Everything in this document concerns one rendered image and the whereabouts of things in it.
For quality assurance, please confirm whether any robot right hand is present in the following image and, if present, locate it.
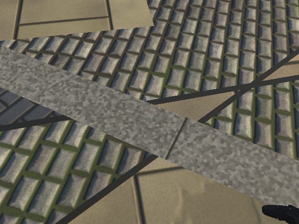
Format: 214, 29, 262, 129
262, 204, 299, 224

